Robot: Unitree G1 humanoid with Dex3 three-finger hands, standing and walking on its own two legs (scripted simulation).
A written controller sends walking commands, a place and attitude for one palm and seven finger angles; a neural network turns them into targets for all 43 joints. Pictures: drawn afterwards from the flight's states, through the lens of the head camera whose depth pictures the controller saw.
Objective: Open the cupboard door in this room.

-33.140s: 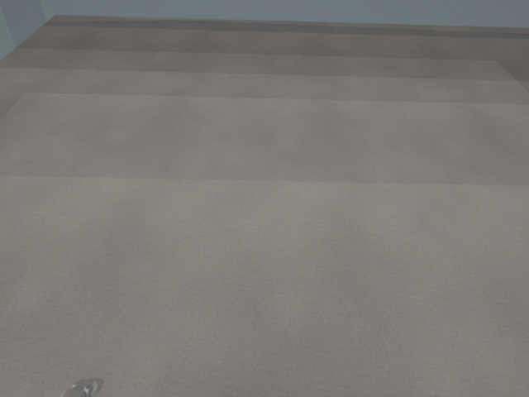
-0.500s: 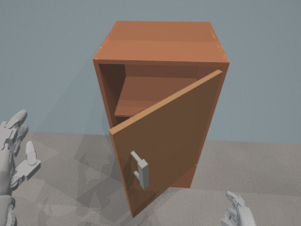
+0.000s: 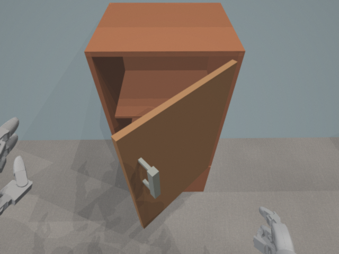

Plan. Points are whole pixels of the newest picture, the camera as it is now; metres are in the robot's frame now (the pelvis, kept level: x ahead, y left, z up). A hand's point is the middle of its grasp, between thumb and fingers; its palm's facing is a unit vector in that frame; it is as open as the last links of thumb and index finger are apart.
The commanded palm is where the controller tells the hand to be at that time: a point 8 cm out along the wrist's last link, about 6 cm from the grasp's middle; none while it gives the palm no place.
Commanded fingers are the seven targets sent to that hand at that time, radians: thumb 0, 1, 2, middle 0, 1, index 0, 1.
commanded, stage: step back with the hand held close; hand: left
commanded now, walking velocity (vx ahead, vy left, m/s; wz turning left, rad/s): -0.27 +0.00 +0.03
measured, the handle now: (149, 178) +0.30 +0.08 -0.01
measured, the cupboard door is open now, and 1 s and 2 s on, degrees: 43 43 43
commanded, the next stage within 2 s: stop stepping back and stand still in 0.68 s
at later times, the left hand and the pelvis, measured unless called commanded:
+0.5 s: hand out of the picture +0.08 +0.29 +0.16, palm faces +0.52 -0.71 -0.48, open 7.4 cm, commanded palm +0.01 +0.32 +0.17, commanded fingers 0.00 0.90 0.90 -0.20 -0.30 -0.20 -0.30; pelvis -0.09 +0.01 -0.02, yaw +6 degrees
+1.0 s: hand out of the picture -0.01 +0.25 +0.17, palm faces +0.38 -0.80 -0.47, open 7.4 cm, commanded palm -0.07 +0.30 +0.17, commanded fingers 0.00 0.90 0.90 -0.20 -0.30 -0.20 -0.30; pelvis -0.21 +0.00 -0.01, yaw +0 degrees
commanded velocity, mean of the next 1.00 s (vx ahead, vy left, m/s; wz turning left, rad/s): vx -0.19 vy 0.02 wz -0.03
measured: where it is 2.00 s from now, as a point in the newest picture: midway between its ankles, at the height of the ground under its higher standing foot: outside the picture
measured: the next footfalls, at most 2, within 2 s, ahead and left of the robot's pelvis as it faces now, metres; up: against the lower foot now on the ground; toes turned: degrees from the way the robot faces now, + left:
left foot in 0.62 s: -0.01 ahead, +0.13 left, +0.00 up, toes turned +7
right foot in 0.96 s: -0.25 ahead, -0.12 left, +0.00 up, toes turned -1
